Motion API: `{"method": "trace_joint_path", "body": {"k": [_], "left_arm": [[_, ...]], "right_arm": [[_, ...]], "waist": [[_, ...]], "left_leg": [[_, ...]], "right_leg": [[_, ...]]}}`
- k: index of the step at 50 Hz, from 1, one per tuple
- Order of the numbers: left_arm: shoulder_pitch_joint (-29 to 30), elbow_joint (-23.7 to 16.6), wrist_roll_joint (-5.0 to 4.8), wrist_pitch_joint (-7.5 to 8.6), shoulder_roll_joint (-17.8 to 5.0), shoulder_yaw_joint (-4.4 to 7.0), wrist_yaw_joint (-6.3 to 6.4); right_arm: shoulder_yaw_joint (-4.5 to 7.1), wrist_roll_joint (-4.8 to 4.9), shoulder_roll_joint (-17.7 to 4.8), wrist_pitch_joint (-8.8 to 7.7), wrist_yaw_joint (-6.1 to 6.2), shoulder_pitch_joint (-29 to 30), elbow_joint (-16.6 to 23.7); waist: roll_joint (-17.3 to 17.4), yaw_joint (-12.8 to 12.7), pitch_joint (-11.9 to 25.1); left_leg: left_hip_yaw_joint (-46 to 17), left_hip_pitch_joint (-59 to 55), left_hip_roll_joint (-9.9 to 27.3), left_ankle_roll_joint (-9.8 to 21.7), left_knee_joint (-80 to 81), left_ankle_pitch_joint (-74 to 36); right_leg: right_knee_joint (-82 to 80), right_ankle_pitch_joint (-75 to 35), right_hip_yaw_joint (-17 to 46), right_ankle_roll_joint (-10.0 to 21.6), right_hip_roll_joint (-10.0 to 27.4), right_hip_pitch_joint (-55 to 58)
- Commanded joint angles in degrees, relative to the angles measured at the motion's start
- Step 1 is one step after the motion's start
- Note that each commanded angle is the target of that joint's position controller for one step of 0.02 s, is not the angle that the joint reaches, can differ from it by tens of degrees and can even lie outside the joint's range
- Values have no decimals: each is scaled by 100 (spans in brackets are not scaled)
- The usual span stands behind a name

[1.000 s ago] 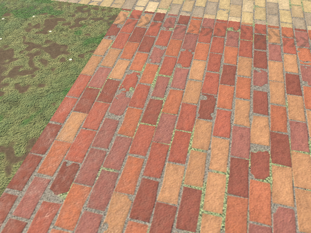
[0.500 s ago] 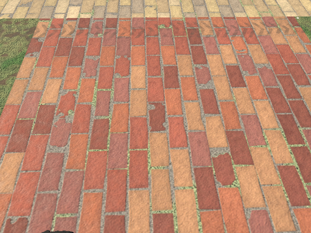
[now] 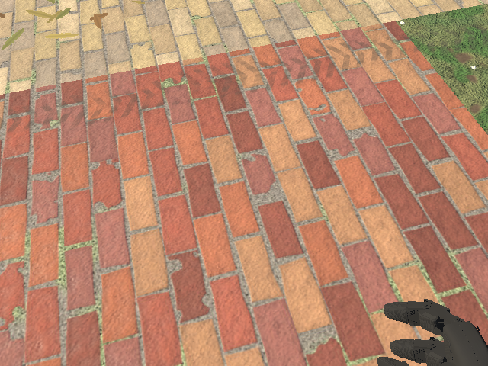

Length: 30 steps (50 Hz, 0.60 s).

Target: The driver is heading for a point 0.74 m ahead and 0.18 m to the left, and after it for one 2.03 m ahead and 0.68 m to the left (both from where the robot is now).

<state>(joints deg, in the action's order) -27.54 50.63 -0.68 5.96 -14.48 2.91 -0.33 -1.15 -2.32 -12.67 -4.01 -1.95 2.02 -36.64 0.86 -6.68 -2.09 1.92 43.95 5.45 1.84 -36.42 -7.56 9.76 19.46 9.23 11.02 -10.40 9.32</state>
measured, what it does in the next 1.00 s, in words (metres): walks ahead, turning left: left foot, then right foot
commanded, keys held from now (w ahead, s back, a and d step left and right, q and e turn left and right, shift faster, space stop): w+shift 0.20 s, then w+q+shift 0.40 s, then q+shift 0.40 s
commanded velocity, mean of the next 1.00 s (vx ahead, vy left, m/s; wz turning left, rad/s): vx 0.79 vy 0.00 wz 0.48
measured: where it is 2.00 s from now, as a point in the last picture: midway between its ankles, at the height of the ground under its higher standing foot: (280, 186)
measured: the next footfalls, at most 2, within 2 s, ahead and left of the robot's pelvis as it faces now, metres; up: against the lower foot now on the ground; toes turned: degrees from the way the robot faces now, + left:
left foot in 0.10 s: +0.30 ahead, +0.11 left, +0.00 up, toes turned -1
right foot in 0.52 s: +0.72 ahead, -0.12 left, +0.00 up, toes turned +7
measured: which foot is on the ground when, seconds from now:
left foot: up 0.00-0.08, down 0.10-0.50, up 0.52-0.88, down 0.90-1.00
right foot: down 0.00-0.10, up 0.12-0.50, down 0.52-0.90, up 0.92-1.00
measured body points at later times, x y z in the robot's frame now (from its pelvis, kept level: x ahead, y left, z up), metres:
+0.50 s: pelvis +0.50 +0.00 -0.01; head +0.53 +0.00 +0.44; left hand +0.79 +0.19 -0.04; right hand +0.39 -0.26 -0.13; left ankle +0.27 +0.11 -0.72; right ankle +0.68 -0.12 -0.72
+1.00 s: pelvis +0.87 +0.06 -0.02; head +0.92 +0.08 +0.42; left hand +0.87 +0.37 -0.12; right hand +1.17 -0.11 -0.11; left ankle +0.97 +0.14 -0.73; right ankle +0.83 -0.14 -0.60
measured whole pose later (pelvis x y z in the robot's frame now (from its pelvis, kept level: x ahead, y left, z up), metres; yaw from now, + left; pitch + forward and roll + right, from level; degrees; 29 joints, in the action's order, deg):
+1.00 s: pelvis +0.87 +0.06 -0.02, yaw +32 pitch +0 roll +0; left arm -7.5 40.7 -0.5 4.8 -16.1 1.4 0.7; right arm 4.7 0.0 -20.1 -1.2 -2.8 -9.2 -35.6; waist 0.5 0.3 -6.8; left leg 1.1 30.0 -9.3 9.0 -37.1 7.1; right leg 80.9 29.9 4.1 -3.1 -1.2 -21.6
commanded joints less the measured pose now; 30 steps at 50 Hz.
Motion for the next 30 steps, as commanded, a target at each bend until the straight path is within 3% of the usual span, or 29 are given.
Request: {"method": "trace_joint_path", "body": {"k": [1,2,3,4,5,6,7,8,9,10,12,14,16,18,19,22,23,24,25,26,27,28,29,30], "left_arm": [[-275,-90,69,80,-1062,205,111],[-158,-87,150,65,-1226,241,149],[72,-99,259,28,-1382,284,163],[612,-198,329,-20,-1414,307,156],[900,-369,366,21,-906,188,127],[-265,-548,-109,52,-158,8,40],[161,-453,58,42,-552,-42,101],[747,-555,102,17,-627,-17,59],[1046,-638,171,-2,-582,-40,2],[1277,-785,251,-52,-449,-73,-73],[1342,-967,383,-153,-196,-183,-186],[1857,-1280,474,-160,-218,-258,-230],[2565,-1636,444,-90,-311,-327,-279],[2988,-1732,339,-26,-182,-430,-380],[3128,-1743,289,-23,-172,-439,-390],[3283,-1764,275,-34,-446,-349,-247],[3027,-1700,304,-13,-613,-275,-178],[2337,-1505,309,17,-823,-171,-99],[1356,-1249,319,40,-1019,-63,-6],[297,-1110,438,45,-1448,99,134],[47,-1074,684,23,-1801,208,155],[242,-1099,489,-49,-1637,238,111],[748,-1066,429,-37,-1098,140,96],[960,-995,406,-11,-764,75,67]], "right_arm": [[178,73,-655,-78,69,205,351],[301,104,-946,-86,126,-384,189],[432,179,-1237,-75,209,-1271,-55],[542,205,-1386,-44,316,-2579,-450],[659,81,-1673,6,428,-3659,-670],[704,-91,-1798,-16,314,-3157,-710],[677,-57,-1217,-9,173,-2563,-550],[591,-23,-841,-55,141,-2246,-601],[519,-58,-507,-78,119,-2210,-741],[469,-69,-425,-131,135,-2321,-906],[434,67,-428,-213,146,-2601,-1227],[461,180,-608,-285,124,-2720,-1304],[503,191,-766,-329,123,-2705,-1251],[573,264,-936,-362,117,-2715,-1208],[613,312,-1103,-378,106,-2855,-1231],[633,320,-1258,-322,98,-3140,-1320],[644,289,-1338,-298,121,-3230,-1357],[680,231,-1509,-255,140,-3243,-1381],[714,220,-1607,-219,151,-3050,-1331],[647,202,-1258,-229,139,-2899,-1157],[425,446,-200,-230,172,-3499,-909],[469,455,-668,-177,196,-3149,-738],[524,349,-847,-109,199,-2494,-726],[517,268,-803,-65,138,-2207,-718]], "waist": [[-660,284,193],[-750,646,510],[-814,1163,929],[-691,1940,1297],[-4,2277,1833],[2152,1082,2394],[620,1239,1749],[49,1119,951],[-485,993,388],[-442,855,124],[-2,560,-169],[99,511,-454],[86,567,-711],[32,661,-657],[88,753,-556],[172,870,-231],[285,754,102],[419,432,619],[420,-108,1119],[102,-521,1825],[-1411,-25,2767],[-1512,-56,2821],[-941,33,1604],[-540,119,971]], "left_leg": [[422,-1982,-794,280,573,12],[270,-2491,-921,347,624,438],[121,-3213,-891,436,661,819],[21,-4419,-636,537,880,1007],[-843,-5777,267,729,305,2356],[-4487,-7111,1826,1728,1212,3013],[-4666,-6442,1486,1696,1898,4112],[-3861,-5581,1375,1607,2102,4169],[-3296,-4726,1169,1446,2301,3684],[-2785,-4182,919,1273,2403,3327],[-2410,-3567,602,1199,2720,3153],[-2131,-3202,413,1262,3099,2831],[-1745,-2728,204,1286,3407,1953],[-1238,-2126,-107,1070,3536,835],[-1282,-2141,-17,1057,3664,314],[-1292,-3534,109,903,2999,-1326],[-1291,-3963,129,791,2330,-2241],[-1272,-4101,112,689,1277,-2815],[-1216,-3558,-68,588,-103,-2336],[-1070,-2528,-358,564,-1860,-770],[-717,-779,-821,470,-3938,3578],[-722,-155,-715,559,-4598,3223],[-656,225,-365,566,-4467,2584],[-608,159,-193,526,-4186,2311]], "right_leg": [[572,-7265,362,-377,1379,-504],[1215,-7791,422,-436,1538,-192],[2186,-7983,404,-428,1638,-124],[3671,-7395,205,-389,1482,-706],[5963,-4388,-100,-331,965,-1963],[7843,664,-137,-704,47,-4251],[7702,87,-79,-448,569,-4894],[7451,-283,-91,-418,833,-5041],[7086,-375,-167,-378,994,-4955],[6881,-375,-88,-379,1126,-4889],[6476,-262,-241,-515,1356,-4941],[5797,-499,-547,-726,1642,-5305],[4516,-1301,-728,-923,1734,-5098],[3107,-2317,-1033,-993,1482,-3766],[2893,-2627,-1181,-997,1329,-3273],[2271,-2523,-1184,-902,1108,-3100],[2121,-2101,-1154,-843,954,-2744],[2089,-1548,-1134,-777,785,-1974],[2080,-1370,-1011,-742,997,-763],[2186,84,-39,-662,2077,547],[1684,1384,2648,-248,3944,1980],[790,1972,3829,-63,3882,1598],[712,1735,2681,-210,3491,712],[690,740,1787,-287,3243,-43]]}}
